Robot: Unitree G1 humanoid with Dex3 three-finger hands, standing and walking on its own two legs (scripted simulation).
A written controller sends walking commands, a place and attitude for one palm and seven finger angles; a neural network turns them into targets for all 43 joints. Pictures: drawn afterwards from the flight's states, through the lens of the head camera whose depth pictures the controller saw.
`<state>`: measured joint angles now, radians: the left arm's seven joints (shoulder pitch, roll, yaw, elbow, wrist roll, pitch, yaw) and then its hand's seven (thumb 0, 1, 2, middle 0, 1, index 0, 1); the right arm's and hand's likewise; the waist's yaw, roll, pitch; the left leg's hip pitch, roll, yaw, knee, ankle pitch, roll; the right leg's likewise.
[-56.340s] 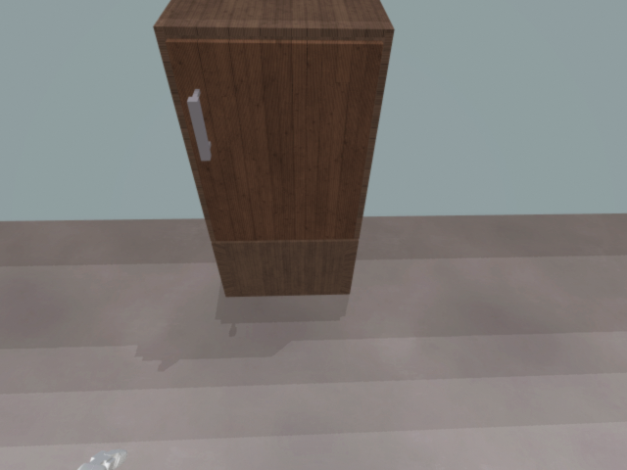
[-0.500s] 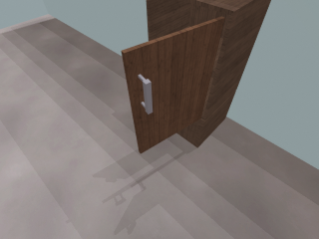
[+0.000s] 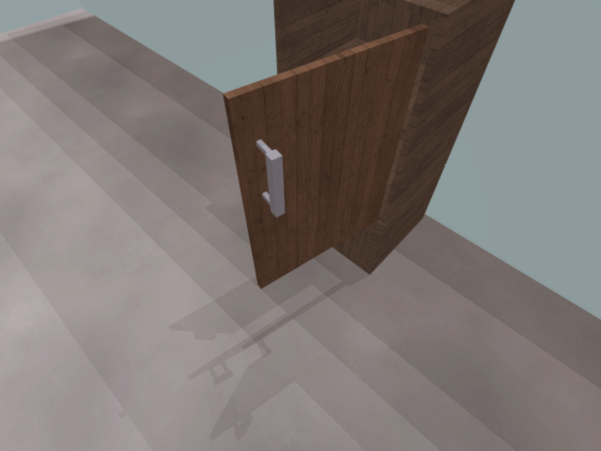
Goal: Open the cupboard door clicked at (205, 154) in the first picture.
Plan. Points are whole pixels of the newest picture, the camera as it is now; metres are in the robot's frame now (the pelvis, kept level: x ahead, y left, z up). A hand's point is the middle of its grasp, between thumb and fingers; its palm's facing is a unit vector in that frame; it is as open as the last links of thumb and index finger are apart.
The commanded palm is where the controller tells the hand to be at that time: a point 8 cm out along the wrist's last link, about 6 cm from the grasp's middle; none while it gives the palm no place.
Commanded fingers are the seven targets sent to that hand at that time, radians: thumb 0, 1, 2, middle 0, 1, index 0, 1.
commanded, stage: look to check the result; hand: left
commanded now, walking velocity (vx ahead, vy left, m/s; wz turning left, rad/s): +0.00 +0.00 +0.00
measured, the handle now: (270, 179) +0.56 +0.09 -0.01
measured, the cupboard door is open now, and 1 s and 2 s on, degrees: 78 78 78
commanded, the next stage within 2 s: stand and wait in 0.28 s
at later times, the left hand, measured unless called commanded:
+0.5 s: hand out of the picture +0.10 +0.24 -0.16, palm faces -0.04 -0.95 -0.32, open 7.4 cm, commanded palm none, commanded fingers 0.00 0.90 0.90 -0.20 -0.30 -0.20 -0.30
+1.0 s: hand out of the picture +0.10 +0.24 -0.16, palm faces -0.04 -0.95 -0.32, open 7.4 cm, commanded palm none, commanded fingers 0.00 0.90 0.90 -0.20 -0.30 -0.20 -0.30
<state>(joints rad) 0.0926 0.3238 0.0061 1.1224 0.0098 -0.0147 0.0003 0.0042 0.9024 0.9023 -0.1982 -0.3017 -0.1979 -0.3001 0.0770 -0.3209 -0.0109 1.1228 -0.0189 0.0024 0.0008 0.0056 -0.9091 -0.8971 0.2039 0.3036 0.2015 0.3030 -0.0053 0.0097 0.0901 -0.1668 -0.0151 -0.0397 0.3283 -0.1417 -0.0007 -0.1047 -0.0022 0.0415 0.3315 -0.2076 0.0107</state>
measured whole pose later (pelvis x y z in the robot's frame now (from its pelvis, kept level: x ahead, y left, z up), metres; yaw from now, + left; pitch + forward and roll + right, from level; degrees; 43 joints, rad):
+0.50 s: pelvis +0.02 +0.00 +0.00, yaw +0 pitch -1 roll +0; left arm 0.09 0.32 0.00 1.12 0.01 -0.02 0.00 0.00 0.90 0.90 -0.20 -0.30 -0.20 -0.30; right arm 0.07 -0.32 -0.01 1.12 -0.02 0.00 0.00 0.01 -0.91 -0.90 0.20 0.30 0.20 0.30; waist 0.00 0.00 0.07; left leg -0.14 -0.01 -0.04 0.31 -0.16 0.00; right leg -0.07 0.00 0.05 0.31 -0.22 0.01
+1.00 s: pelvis +0.02 +0.00 +0.00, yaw -1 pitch -1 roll +0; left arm 0.11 0.33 0.00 1.12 0.01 -0.02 0.00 0.00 0.90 0.90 -0.20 -0.30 -0.20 -0.30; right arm 0.09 -0.32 -0.01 1.13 -0.01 0.00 0.00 0.01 -0.91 -0.90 0.20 0.30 0.20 0.30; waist 0.00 0.00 0.07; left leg -0.12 -0.01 -0.03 0.30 -0.16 0.00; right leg -0.06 0.00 0.05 0.30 -0.22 0.01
